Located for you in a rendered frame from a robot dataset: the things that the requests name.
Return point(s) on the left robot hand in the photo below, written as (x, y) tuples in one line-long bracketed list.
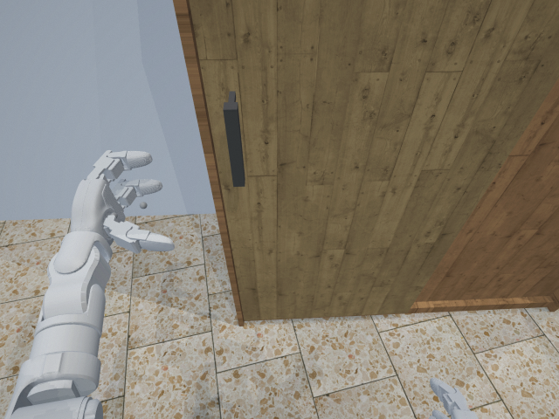
[(94, 202)]

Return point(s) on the right robot hand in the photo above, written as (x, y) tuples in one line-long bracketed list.
[(454, 402)]

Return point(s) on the robot left upper arm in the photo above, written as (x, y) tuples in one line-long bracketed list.
[(76, 408)]

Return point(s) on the wardrobe door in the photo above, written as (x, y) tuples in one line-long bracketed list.
[(509, 245), (370, 131)]

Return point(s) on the handle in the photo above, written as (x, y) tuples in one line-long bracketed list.
[(232, 127)]

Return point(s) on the robot left forearm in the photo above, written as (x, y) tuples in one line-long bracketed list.
[(64, 363)]

